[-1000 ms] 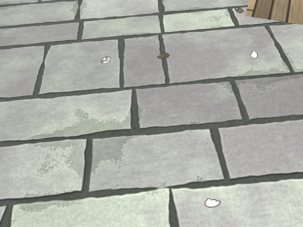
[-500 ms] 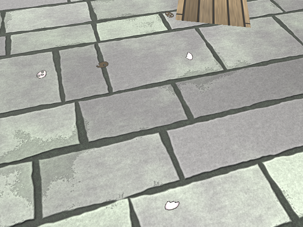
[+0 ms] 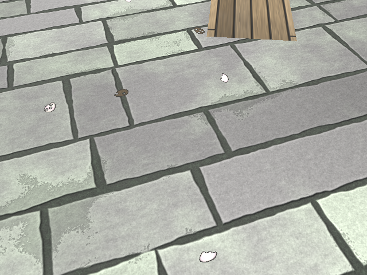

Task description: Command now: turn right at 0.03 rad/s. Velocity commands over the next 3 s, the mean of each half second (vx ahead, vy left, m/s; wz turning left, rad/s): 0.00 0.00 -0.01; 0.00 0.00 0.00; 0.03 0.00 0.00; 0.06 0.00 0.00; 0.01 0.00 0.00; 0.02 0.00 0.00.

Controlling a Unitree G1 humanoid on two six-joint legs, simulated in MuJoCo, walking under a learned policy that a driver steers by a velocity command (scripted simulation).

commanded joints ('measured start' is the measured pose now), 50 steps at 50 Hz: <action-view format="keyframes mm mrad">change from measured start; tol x2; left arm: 1 -9 133 26 -29 -2 -17 6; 26 42 104 0 134 -12 -15 12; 50 116 64 -14 209 -15 -12 20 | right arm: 1 -11 -107 -21 -16 1 -8 -7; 21 66 -93 -9 93 6 -9 -24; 50 156 -40 10 118 8 -8 -28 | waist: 1 -1 -33 -8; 50 11 -3 14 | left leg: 1 25 10 -4 -57 100 12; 23 14 4 4 -61 127 16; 50 -9 -9 10 -55 113 29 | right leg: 1 -63 -57 60 -126 114 -23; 19 -45 -26 17 -117 150 -21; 50 -69 -10 -14 -103 130 -5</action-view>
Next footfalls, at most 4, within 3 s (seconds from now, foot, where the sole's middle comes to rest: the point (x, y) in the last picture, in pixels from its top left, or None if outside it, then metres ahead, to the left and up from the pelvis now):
none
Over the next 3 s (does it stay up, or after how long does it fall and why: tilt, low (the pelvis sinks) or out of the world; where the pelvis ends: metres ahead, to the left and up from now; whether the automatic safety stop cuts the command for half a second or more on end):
stays up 0.01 0.01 0.00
